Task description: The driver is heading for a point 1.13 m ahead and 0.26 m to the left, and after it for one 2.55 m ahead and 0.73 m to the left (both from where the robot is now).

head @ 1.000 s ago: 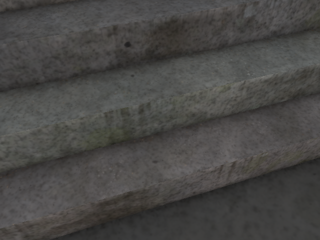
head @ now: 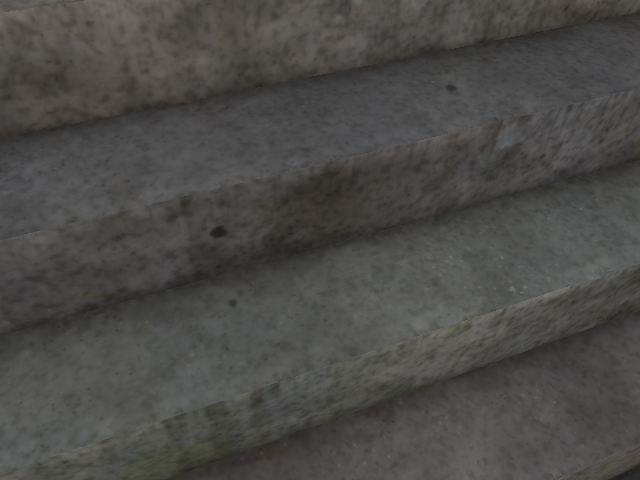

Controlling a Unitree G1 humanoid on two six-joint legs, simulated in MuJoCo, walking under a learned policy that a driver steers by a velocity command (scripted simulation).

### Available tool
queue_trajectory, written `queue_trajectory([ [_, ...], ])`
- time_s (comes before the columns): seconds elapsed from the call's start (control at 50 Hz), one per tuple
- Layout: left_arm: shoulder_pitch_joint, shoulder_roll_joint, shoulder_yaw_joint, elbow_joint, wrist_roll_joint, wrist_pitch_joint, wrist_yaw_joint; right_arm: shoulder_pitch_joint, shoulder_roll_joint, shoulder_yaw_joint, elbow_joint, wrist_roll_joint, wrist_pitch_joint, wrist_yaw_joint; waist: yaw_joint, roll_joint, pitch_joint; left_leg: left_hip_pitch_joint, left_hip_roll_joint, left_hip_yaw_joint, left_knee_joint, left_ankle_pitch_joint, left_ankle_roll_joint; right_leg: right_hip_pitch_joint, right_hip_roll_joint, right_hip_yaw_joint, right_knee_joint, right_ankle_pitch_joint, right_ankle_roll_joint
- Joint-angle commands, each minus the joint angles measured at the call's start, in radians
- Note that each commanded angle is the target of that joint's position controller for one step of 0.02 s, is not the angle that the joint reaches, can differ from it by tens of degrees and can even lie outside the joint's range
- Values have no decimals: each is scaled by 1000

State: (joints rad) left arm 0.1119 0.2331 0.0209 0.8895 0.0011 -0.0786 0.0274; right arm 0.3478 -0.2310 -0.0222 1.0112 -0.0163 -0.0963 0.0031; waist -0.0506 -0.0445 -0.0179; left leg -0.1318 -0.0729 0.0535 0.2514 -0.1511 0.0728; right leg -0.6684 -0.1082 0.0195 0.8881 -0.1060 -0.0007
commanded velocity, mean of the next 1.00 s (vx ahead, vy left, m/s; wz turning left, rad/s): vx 0.38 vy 0.00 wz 0.00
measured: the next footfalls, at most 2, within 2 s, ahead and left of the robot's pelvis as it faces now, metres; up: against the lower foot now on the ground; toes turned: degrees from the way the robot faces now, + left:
right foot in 0.16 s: +0.17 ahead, -0.12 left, +0.00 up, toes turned -2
left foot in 0.60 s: +0.35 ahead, +0.06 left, +0.21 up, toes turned +7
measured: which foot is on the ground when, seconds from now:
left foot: down 0.00-0.18, up 0.20-0.58, down 0.60-1.00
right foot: up 0.00-0.14, down 0.16-0.60, up 0.62-1.00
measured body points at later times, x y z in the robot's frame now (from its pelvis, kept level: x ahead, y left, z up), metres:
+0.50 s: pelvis +0.18 -0.03 +0.00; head +0.22 -0.05 +0.45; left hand +0.04 +0.16 -0.13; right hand +0.41 -0.16 -0.09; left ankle +0.28 +0.07 -0.43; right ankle +0.13 -0.12 -0.75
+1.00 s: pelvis +0.35 -0.02 +0.19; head +0.38 +0.00 +0.64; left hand +0.49 +0.15 +0.05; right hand +0.26 -0.22 +0.05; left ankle +0.31 +0.05 -0.54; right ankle +0.44 -0.15 -0.37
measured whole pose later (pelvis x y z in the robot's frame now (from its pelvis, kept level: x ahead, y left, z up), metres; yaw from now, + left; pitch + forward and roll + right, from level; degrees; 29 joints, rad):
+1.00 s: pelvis +0.35 -0.02 +0.19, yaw +1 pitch +1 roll -1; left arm 0.14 0.09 0.00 0.80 0.03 0.01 0.02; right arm 0.48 -0.08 0.01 1.07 -0.03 -0.08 -0.07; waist -0.04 -0.04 0.06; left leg -0.21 0.00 0.13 0.55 -0.35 0.07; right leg -0.97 -0.02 -0.01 1.57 -0.15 -0.04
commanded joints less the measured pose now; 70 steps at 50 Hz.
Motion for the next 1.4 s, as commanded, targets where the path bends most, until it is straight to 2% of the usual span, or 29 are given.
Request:
queue_trajectory([
  [0.02,67,11,-6,7,-15,19,2,-7,-146,-25,-59,-4,3,-9,37,151,-13,-120,275,-134,-81,255,172,206,56,-79,-49,7,10],
  [0.1,21,38,5,-39,-2,21,-3,-20,-153,-22,-65,18,6,-10,67,170,2,29,338,-193,41,517,155,207,81,-81,-185,-141,-57],
  [0.16,308,82,54,52,11,0,-12,-71,-131,-13,-79,49,12,-14,201,123,-116,3,193,-66,504,752,74,563,121,-94,-548,100,-120],
  [0.18,443,195,81,95,13,19,-2,-106,-73,9,-113,10,-8,-4,223,-123,-127,-398,77,-3,926,171,-4,849,-115,240,-580,535,-166],
  [0.2,473,184,59,108,38,33,-4,61,48,31,-53,7,-33,7,140,-236,-186,-642,-29,-114,1361,-386,-26,943,-284,442,-476,929,-297],
  [0.22,459,166,63,112,44,30,-6,106,-5,17,-47,49,-40,16,115,-167,-174,-803,-21,-214,1543,-411,-13,881,-340,493,-558,419,-406],
  [0.28,315,-36,-11,134,25,55,-30,-149,68,42,-167,52,12,4,79,-16,69,-1126,72,-125,1964,-360,0,586,-216,350,-670,-317,-261],
  [0.34,373,-52,-38,199,30,66,-38,-176,166,93,-256,56,30,12,35,12,125,-1302,61,-152,2246,-290,24,472,-186,250,-674,-291,-195],
  [0.36,321,48,-22,187,42,14,-56,-297,148,77,-325,-26,56,-23,9,41,124,-1222,32,-51,2202,-297,46,343,-138,152,-675,-357,-159],
  [0.42,307,28,-50,215,2,-42,-52,-398,135,86,-427,-26,98,-55,-9,1,175,-1118,89,40,1944,-221,29,174,-57,81,-756,-236,-143],
  [0.52,486,49,-30,255,-24,12,49,-420,177,129,-474,-16,113,-51,48,-61,-4,-895,133,117,1424,-390,50,602,-96,4,-885,399,-230],
  [0.54,427,42,-35,217,-27,24,64,-387,183,130,-448,-4,98,-48,1,-35,-42,-701,96,97,1233,-433,72,607,-88,-82,-796,855,-202],
  [0.58,455,95,-24,171,-13,21,46,-181,126,91,-346,35,86,-37,-47,-138,-239,-394,-42,208,1057,-507,68,710,-154,-69,-503,1656,-244],
  [0.6,425,147,1,158,-20,5,23,-56,78,67,-309,11,70,-38,-111,-217,-331,-245,-37,85,944,-411,103,724,-159,-84,-304,1757,-228],
  [0.62,391,120,12,98,-44,-4,-7,59,-1,34,-265,-11,68,-50,-131,-37,-366,-80,145,-335,757,-399,190,464,-72,-77,-58,1446,-152],
  [0.64,347,77,19,82,-31,-5,-40,135,-99,-1,-215,-27,91,-74,-152,240,-357,-7,337,-819,340,-232,279,292,113,-45,316,486,-97],
  [0.66,312,-2,21,71,22,5,-52,-3,-103,-12,-205,-21,95,-90,-80,240,-251,-129,380,-1005,139,-59,296,139,197,148,735,-22,-56],
  [0.68,244,-16,21,0,44,32,-54,-114,-76,-16,-179,-13,97,-80,4,75,-86,-297,381,-847,161,-275,288,-8,170,144,931,-70,-48],
  [0.72,176,-74,12,-79,44,66,4,-157,38,-1,-94,-15,81,-70,81,16,152,-516,328,-508,296,-346,193,-151,147,125,990,-95,-71],
  [0.78,197,-125,-11,-102,28,75,23,-33,132,18,19,-35,53,-41,92,68,133,-375,266,-321,270,-218,107,-314,176,141,1133,-172,-107],
  [0.92,143,-110,-18,-115,27,84,1,69,88,24,29,-2,3,-69,99,113,15,-146,258,-88,178,463,144,-277,114,-35,774,-10,-45],
  [1.08,1,-105,-4,-108,44,89,-22,144,33,0,-64,-37,9,-97,10,175,22,223,338,-110,159,586,140,-301,10,-44,477,-126,-20],
  [1.18,275,-66,4,-7,6,38,-2,78,-50,-32,-88,34,40,-71,136,127,-49,132,220,13,414,972,44,396,158,-220,-483,236,-70],
  [1.22,321,-12,11,50,16,8,11,150,-11,-41,-103,46,47,-56,66,3,-14,-156,155,-33,651,76,-11,698,-29,-29,-544,869,-68],
  [1.24,391,87,16,59,9,63,-56,493,221,33,25,-99,66,102,-3,-374,-283,-422,86,-109,991,-403,-39,1021,-303,309,-362,1316,-489],
  [1.26,325,51,32,-21,71,81,-79,243,51,-32,-42,-54,74,136,105,-156,-144,-490,83,-198,1326,-415,-67,743,-364,336,-460,1002,-462],
  [1.3,74,102,57,-104,84,97,-91,-16,48,-59,-131,17,57,114,70,-66,-51,-608,51,-172,1750,-385,-23,406,-288,181,-575,500,-426],
  [1.36,-30,-39,-6,-107,82,75,-104,5,111,-38,-144,33,53,89,-1,15,-15,-651,77,-247,1791,-251,17,268,-212,21,-690,67,-294],
  [1.4,-148,-59,-31,-179,56,39,-102,100,59,-43,-99,18,67,113,-46,33,-62,-520,105,-179,1658,-110,-38,216,-114,-143,-676,110,-221],
])
Keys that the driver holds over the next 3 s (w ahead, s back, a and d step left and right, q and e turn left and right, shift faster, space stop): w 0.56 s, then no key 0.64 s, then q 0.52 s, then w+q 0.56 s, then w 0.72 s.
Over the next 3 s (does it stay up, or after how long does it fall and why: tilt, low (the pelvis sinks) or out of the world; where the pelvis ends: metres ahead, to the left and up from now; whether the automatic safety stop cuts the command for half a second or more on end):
stays up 0.80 0.15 0.57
